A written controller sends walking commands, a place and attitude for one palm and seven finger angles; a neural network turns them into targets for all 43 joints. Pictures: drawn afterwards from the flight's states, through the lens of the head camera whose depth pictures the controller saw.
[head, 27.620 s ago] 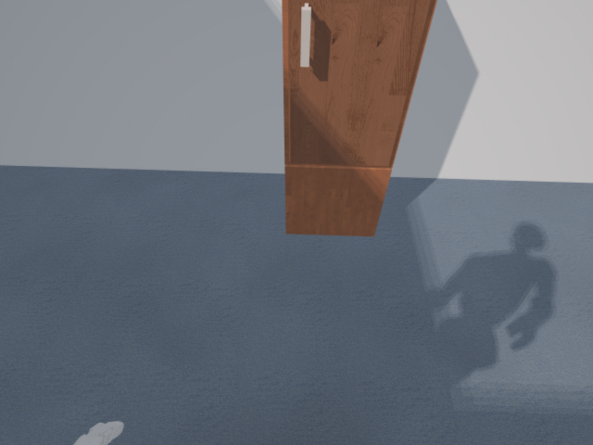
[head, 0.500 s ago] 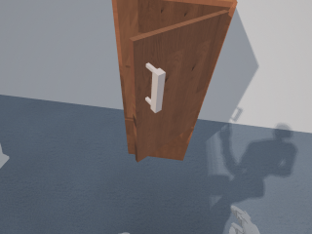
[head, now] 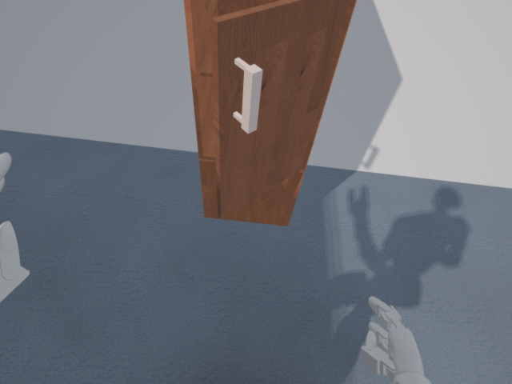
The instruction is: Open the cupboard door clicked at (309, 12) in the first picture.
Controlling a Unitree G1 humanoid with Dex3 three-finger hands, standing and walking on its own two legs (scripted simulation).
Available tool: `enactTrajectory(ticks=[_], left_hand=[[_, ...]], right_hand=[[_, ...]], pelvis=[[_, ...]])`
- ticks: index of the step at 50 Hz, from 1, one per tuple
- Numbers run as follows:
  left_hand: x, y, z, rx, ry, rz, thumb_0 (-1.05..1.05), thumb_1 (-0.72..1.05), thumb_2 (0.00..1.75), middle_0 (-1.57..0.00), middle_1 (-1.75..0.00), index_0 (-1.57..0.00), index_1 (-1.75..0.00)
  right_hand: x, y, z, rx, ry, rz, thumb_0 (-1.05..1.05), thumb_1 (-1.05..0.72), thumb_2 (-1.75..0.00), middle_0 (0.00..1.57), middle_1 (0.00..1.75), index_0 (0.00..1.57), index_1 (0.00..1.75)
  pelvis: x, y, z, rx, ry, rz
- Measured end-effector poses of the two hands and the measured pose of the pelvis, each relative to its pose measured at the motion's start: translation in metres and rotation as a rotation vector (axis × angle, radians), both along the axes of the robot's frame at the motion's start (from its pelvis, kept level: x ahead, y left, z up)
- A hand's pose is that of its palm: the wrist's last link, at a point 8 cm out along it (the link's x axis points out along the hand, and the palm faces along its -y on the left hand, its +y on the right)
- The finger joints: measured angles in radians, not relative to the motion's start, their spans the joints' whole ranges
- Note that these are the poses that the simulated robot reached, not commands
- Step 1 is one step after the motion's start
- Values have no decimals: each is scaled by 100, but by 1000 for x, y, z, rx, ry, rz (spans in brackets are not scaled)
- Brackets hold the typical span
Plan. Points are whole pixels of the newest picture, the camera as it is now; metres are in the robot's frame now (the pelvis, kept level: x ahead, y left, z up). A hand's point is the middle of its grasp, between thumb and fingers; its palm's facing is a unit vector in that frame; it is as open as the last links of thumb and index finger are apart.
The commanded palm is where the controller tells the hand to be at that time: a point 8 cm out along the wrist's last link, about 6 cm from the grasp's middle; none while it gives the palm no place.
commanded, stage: stop stepping back and stand still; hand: left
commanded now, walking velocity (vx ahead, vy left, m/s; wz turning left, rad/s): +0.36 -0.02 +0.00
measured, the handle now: (244, 96) +0.62 +0.07 +0.10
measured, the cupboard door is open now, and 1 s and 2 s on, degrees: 45 45 45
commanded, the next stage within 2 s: let the arm hang, fingers relaxed in 0.64 s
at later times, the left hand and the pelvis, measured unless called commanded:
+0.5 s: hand out of the picture +0.10 +0.25 +0.16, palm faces +0.47 -0.76 -0.45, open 7.4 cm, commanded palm +0.04 +0.29 +0.17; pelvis -0.09 -0.02 -0.01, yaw +1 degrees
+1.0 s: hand out of the picture +0.00 +0.16 -0.17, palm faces +0.08 -0.97 -0.22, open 7.4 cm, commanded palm none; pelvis -0.10 -0.03 -0.04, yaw +6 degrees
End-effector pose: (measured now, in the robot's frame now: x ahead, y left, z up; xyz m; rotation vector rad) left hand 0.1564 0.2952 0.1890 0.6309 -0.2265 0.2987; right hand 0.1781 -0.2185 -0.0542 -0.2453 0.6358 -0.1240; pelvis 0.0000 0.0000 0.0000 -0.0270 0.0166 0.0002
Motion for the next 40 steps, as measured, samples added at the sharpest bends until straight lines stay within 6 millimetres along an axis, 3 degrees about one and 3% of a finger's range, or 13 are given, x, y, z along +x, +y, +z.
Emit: enactTrajectory(ticks=[5, 10, 15, 19, 22, 26, 33, 37, 38, 40], left_hand=[[-43, -3, -11, -32, 5, 111, 1, 89, 89, -21, -31, -21, -30], [-73, -18, -15, -115, -33, 126, 2, 89, 90, -21, -31, -21, -30], [-86, -26, -12, -138, -82, 95, 2, 89, 90, -21, -31, -21, -30], [-91, -20, -14, -118, -86, 88, 2, 89, 89, -21, -31, -21, -30], [-95, -11, -16, -102, -101, 87, 2, 89, 89, -21, -31, -21, -30], [-97, -6, -11, -56, -115, 93, 2, 89, 90, -21, -31, -21, -30], [-101, -23, -8, 4, -113, 80, 2, 89, 90, -21, -31, -21, -30], [-106, -25, -13, -48, -81, 84, 1, 89, 89, -21, -31, -21, -30], [-105, -22, -21, -52, -48, 93, 1, 89, 90, -21, -31, -21, -30], [-95, -13, -60, -131, 107, 138, 1, 89, 90, -21, -31, -21, -30]], right_hand=[[-48, -6, -16, 34, 39, 3, 1, -90, -90, 21, 30, 21, 30], [-94, -28, -30, 8, 130, 8, 2, -90, -90, 21, 30, 21, 30], [-131, -54, -24, -39, 145, -61, 2, -90, -90, 21, 30, 21, 30], [-150, -68, -20, -91, 136, -102, 2, -90, -90, 21, 30, 21, 30], [-155, -70, -22, -124, 104, -116, 2, -91, -90, 21, 30, 21, 30], [-159, -58, -27, -71, 74, -128, 2, -91, -90, 20, 30, 20, 30], [-148, -37, -57, 41, 97, -48, 2, -90, -90, 21, 30, 21, 30], [-142, -32, -55, 51, 138, -28, 2, -90, -90, 21, 30, 21, 30], [-141, -31, -55, 61, 144, -14, 2, -90, -90, 21, 30, 21, 30], [-141, -30, -63, 78, 198, 12, 2, -91, -90, 21, 30, 21, 30]], pelvis=[[-31, -15, -4, 41, -7, 15], [-64, -26, -3, 54, -27, 11], [-77, -29, 2, 70, -5, 16], [-85, -24, 0, 65, 9, 24], [-90, -16, -9, 41, 5, 28], [-94, -16, -12, 60, -29, 20], [-97, -26, -24, 38, -63, 35], [-99, -25, -17, 36, -55, 31], [-99, -24, -16, 35, -45, 45], [-99, -21, -16, 35, -30, 80]])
